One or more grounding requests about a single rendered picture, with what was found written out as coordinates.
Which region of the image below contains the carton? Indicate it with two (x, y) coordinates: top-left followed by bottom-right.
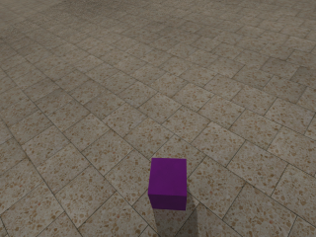
(147, 157), (188, 211)

